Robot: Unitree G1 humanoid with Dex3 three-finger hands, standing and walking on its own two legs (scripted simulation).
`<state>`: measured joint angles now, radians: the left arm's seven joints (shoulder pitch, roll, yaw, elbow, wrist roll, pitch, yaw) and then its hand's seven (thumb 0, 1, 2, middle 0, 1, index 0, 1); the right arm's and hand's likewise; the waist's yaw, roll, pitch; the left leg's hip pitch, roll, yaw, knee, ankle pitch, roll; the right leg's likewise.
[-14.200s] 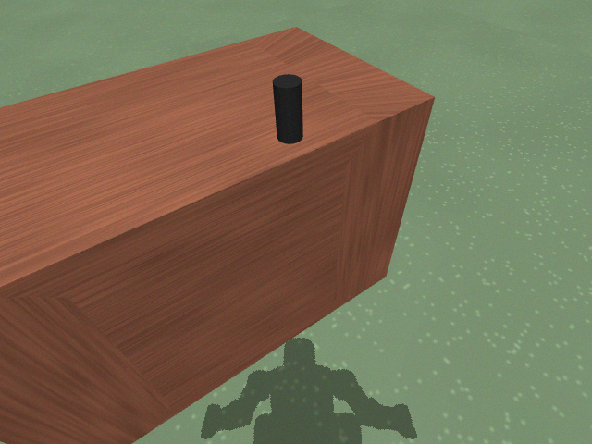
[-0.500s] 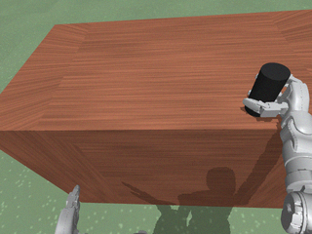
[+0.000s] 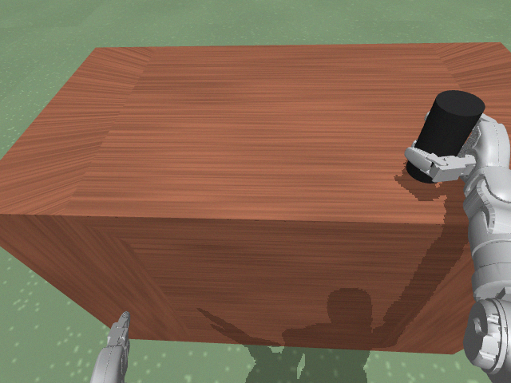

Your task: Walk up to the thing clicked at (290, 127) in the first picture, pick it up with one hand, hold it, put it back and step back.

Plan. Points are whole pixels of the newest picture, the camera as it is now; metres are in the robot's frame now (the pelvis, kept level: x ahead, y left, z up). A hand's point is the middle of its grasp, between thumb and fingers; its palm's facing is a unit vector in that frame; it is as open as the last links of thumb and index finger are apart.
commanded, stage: settle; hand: right
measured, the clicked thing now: (440, 140) +0.44 -0.22 +0.16
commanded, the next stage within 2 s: lift in 0.32 s
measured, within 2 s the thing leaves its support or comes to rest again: neither
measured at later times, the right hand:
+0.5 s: hand (446, 129) +0.44 -0.22 +0.18, palm faces +0.16 +0.99 +0.01, open 9.0 cm
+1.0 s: hand (475, 101) +0.39 -0.20 +0.26, palm faces +0.14 +0.99 -0.02, open 9.0 cm
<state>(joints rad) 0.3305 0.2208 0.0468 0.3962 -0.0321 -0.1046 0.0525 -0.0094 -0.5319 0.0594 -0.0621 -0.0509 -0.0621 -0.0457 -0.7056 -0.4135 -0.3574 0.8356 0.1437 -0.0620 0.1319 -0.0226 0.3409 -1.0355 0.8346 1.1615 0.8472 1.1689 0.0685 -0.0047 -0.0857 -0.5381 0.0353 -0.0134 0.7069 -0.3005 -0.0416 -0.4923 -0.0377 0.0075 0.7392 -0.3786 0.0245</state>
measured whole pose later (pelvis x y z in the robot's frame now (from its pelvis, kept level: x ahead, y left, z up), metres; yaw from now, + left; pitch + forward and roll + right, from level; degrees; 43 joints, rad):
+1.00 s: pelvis +0.00 +0.00 +0.01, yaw +0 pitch +1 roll +0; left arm 0.31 0.23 0.06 0.49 -0.04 -0.13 0.05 -0.01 -0.53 0.05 -0.06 -0.05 -0.06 -0.05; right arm -0.62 -0.36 -0.31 0.36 0.19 0.31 0.10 -0.02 0.35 -1.06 0.82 1.19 0.84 1.19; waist 0.00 -0.06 -0.10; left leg -0.35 0.04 -0.01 0.58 -0.26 -0.04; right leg -0.30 -0.03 0.00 0.61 -0.33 0.02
